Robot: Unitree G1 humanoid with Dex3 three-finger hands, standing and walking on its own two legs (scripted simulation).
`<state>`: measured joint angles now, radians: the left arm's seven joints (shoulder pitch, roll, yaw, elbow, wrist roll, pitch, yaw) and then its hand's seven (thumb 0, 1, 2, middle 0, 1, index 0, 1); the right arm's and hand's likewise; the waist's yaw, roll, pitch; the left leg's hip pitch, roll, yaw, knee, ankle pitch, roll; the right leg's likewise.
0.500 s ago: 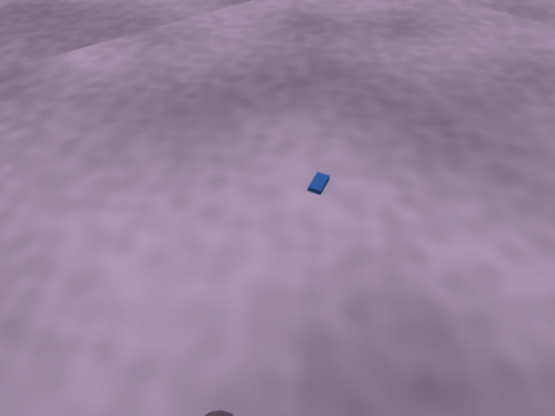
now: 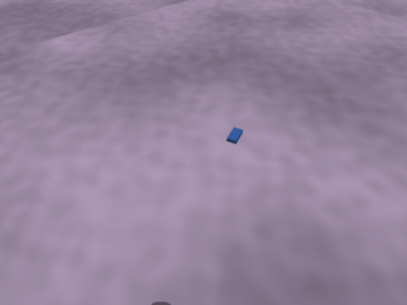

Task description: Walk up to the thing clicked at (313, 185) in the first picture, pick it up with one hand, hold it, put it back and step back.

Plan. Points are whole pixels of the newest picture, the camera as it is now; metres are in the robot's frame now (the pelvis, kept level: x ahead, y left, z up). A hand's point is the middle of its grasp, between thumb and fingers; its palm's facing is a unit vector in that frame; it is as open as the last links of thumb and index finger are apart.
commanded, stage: stand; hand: left
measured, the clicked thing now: (234, 135) +1.34 -0.17 -0.77
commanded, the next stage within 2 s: walk up in 0.62 s
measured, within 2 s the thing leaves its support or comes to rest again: neither
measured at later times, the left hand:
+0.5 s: hand out of the picture +0.07 +0.25 -0.16, palm faces -0.02 -0.94 -0.34, open 7.4 cm
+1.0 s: hand out of the picture +0.16 +0.20 -0.13, palm faces +0.18 -0.90 -0.39, open 7.4 cm
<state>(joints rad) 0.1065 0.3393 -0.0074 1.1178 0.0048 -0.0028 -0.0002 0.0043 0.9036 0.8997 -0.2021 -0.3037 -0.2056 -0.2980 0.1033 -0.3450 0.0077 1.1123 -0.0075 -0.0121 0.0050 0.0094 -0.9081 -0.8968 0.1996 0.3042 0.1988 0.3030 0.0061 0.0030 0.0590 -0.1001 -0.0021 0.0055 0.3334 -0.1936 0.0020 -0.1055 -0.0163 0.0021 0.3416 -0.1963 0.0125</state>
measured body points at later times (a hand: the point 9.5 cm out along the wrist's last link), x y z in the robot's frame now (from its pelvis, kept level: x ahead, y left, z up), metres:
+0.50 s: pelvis +0.00 +0.00 +0.00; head +0.00 +0.00 +0.45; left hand +0.08 +0.30 -0.13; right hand +0.08 -0.30 -0.13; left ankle -0.01 +0.12 -0.75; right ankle -0.01 -0.13 -0.75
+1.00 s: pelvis +0.07 -0.12 -0.02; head +0.08 -0.11 +0.42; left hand +0.15 +0.25 -0.10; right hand +0.16 -0.49 -0.11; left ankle -0.01 +0.11 -0.74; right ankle +0.16 -0.25 -0.75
